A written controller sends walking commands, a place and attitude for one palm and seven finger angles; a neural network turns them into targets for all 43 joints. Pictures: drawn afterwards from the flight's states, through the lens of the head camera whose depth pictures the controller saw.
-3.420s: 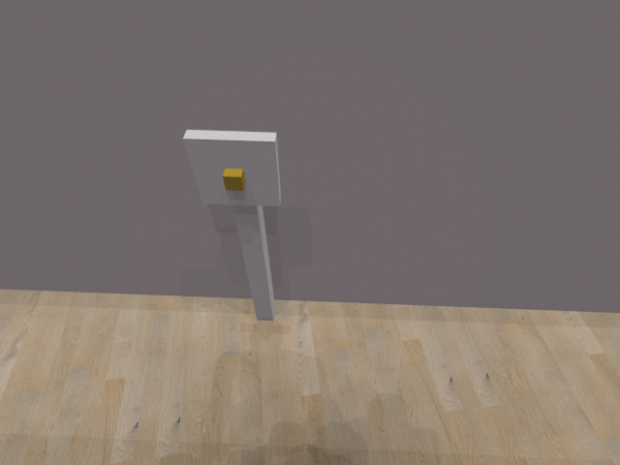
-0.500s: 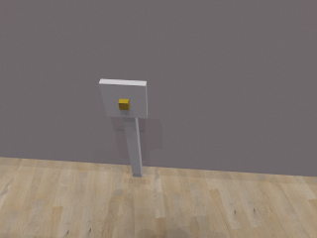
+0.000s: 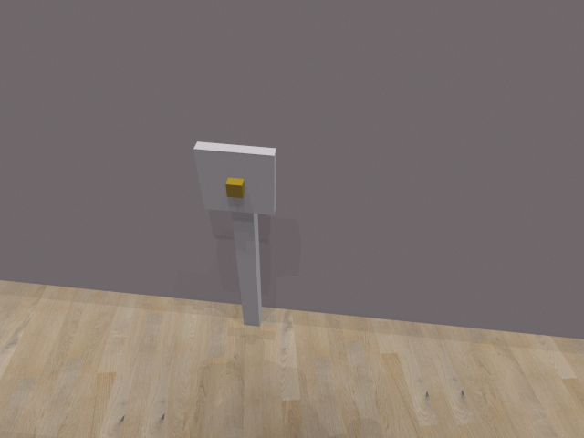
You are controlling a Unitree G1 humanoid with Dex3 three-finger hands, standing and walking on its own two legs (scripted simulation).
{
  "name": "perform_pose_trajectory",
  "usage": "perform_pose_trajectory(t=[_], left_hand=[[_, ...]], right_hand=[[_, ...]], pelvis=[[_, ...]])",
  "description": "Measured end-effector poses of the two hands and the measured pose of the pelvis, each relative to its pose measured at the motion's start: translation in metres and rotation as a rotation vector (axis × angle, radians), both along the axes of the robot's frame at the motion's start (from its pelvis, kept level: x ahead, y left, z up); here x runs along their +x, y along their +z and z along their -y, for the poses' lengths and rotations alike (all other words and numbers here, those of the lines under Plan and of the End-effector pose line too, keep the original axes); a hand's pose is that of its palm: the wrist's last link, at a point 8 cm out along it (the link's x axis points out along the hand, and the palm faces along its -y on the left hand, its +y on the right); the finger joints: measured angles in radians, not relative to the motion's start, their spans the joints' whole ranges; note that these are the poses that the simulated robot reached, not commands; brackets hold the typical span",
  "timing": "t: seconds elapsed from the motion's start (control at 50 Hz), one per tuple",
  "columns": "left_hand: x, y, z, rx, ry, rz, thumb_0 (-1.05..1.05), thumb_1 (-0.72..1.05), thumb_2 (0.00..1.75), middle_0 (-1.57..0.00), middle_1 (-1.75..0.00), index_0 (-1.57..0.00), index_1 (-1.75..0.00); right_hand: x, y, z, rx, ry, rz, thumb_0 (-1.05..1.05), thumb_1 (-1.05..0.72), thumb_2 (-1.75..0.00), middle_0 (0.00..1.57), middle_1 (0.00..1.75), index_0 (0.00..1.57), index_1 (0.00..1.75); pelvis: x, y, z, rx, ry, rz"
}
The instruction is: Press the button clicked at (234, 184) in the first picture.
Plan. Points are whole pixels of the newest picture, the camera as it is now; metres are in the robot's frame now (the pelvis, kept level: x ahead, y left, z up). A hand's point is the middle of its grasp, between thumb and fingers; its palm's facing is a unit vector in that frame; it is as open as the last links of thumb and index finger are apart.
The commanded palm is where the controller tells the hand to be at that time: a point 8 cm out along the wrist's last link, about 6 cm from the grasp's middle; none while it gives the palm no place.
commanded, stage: come to a stop and stand still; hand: left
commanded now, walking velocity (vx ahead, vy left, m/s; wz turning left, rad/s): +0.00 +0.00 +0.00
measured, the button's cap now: (235, 186) +0.66 +0.17 -0.05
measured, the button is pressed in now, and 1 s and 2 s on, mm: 0 0 0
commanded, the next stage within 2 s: look again from close up in 1.22 s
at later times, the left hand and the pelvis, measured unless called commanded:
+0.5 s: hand out of the picture -0.08 +0.16 -0.17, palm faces +0.00 -0.99 -0.17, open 7.3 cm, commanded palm none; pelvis -0.08 +0.00 +0.00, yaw -1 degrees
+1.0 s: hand out of the picture -0.16 +0.16 -0.17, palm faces +0.04 -0.98 -0.20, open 7.3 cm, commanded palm none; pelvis -0.17 -0.01 +0.00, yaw -2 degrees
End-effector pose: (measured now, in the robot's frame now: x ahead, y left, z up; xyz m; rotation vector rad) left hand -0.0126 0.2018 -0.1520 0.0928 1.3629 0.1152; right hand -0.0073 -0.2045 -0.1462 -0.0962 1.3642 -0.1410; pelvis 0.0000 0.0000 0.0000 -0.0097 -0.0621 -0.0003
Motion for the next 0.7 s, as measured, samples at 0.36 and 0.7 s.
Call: perform_pose_trajectory(t=[0.36, 0.7], left_hand=[[-0.002, -0.001, -0.03, 0.05, -0.033, 0.113, 0.01, 0.93, 0.9, -0.2, -0.3, -0.19, -0.3], [-0.133, -0.023, -0.006, -0.038, -0.013, -0.109, 0.01, 0.91, 0.9, -0.2, -0.3, -0.2, -0.3]], right_hand=[[-0.115, -0.005, -0.028, 0.028, -0.077, -0.118, 0.0, -0.91, -0.9, 0.2, 0.3, 0.2, 0.3], [-0.145, 0.001, 0.003, -0.073, -0.087, -0.007, 0.0, -0.92, -0.9, 0.19, 0.3, 0.2, 0.3]], pelvis=[[-0.055, -0.006, -0.008, 0.009, -0.021, -0.024], [-0.114, -0.012, -0.008, -0.029, -0.034, -0.01]])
